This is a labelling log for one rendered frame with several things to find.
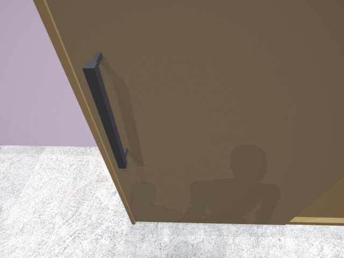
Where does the handle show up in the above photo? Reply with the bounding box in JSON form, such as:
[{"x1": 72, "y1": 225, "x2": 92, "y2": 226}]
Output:
[{"x1": 82, "y1": 52, "x2": 128, "y2": 169}]

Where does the wardrobe door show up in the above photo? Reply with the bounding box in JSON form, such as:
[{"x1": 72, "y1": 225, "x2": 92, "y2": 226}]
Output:
[
  {"x1": 296, "y1": 177, "x2": 344, "y2": 218},
  {"x1": 46, "y1": 0, "x2": 344, "y2": 225}
]

